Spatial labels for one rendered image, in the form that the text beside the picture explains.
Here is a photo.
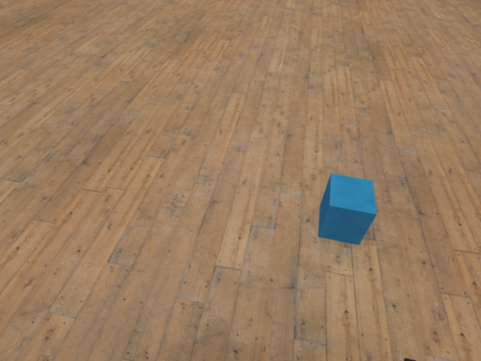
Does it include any carton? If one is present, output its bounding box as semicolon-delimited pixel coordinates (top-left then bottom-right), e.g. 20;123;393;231
318;174;377;245

